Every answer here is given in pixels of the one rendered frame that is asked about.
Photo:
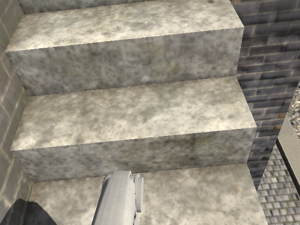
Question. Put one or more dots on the left robot thigh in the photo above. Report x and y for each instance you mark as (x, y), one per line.
(120, 200)

